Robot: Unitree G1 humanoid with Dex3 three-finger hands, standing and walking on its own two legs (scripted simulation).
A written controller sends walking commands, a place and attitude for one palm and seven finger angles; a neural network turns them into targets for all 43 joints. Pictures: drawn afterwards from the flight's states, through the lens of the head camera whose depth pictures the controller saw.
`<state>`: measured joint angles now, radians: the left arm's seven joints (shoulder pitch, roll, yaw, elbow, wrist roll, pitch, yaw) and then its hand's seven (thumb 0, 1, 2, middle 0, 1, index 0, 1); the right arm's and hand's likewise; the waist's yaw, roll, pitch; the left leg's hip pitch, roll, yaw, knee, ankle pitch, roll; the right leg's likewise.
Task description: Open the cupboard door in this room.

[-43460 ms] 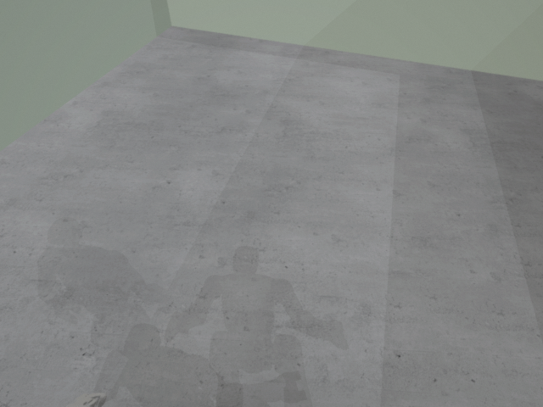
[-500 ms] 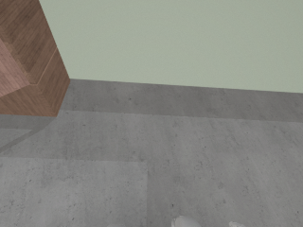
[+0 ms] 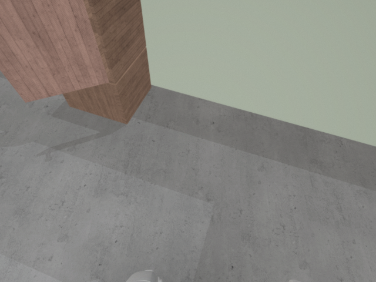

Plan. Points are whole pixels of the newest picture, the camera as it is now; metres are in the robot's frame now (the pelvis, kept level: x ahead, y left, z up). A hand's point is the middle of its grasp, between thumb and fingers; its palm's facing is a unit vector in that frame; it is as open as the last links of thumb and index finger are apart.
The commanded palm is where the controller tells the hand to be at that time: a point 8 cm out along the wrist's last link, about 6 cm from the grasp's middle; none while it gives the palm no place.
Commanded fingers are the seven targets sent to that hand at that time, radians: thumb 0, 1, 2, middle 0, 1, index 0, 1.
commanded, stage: turn to face it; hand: left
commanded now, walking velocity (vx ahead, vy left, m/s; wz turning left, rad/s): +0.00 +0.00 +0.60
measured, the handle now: out of the picture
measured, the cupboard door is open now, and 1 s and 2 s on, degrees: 43 43 43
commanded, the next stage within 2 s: take the last steps up to it in 0.68 s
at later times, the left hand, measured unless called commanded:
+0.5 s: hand out of the picture +0.08 +0.21 -0.15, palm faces +0.26 -0.92 -0.29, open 7.4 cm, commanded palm none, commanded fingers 0.00 0.90 0.90 -0.20 -0.30 -0.20 -0.30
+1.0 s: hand out of the picture -0.02 +0.20 -0.17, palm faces +0.47 -0.85 -0.22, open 7.4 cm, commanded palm none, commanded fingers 0.00 0.90 0.90 -0.20 -0.30 -0.20 -0.30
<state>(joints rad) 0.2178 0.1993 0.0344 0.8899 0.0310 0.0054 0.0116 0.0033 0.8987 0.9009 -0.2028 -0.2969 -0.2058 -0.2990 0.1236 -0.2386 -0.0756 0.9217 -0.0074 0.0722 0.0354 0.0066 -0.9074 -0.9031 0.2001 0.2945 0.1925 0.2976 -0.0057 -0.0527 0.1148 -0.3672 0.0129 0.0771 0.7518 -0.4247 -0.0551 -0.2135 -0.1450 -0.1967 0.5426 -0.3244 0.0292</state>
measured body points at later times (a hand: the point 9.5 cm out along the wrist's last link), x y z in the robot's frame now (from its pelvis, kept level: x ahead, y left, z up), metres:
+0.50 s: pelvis +0.02 -0.02 -0.01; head +0.07 -0.02 +0.44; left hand +0.06 +0.26 -0.13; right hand +0.15 -0.25 -0.16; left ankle -0.01 +0.11 -0.72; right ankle +0.04 -0.14 -0.74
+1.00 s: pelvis +0.04 +0.00 +0.00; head +0.07 +0.02 +0.45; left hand -0.04 +0.25 -0.15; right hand +0.21 -0.18 -0.14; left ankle -0.02 +0.09 -0.74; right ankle +0.07 -0.13 -0.69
